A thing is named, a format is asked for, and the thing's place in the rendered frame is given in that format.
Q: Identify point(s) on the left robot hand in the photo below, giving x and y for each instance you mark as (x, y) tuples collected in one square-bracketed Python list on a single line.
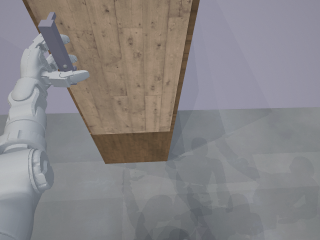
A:
[(33, 64)]

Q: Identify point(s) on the robot left forearm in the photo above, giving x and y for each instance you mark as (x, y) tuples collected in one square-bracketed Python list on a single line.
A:
[(27, 121)]

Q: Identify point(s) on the handle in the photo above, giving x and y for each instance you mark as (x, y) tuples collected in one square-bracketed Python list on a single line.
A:
[(55, 43)]

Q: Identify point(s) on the robot left upper arm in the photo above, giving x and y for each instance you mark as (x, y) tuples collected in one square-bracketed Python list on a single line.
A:
[(24, 176)]

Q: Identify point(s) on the cupboard door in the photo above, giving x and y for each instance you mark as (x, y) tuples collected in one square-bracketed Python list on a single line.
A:
[(133, 51)]

